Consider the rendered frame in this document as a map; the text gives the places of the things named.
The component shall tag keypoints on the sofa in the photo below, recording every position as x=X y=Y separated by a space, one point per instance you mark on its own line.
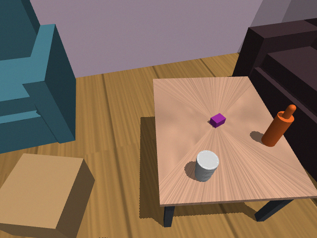
x=281 y=62

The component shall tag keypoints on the armchair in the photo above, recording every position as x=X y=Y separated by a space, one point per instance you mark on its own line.
x=37 y=83

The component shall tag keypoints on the coffee table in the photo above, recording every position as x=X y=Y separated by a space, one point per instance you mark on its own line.
x=248 y=171

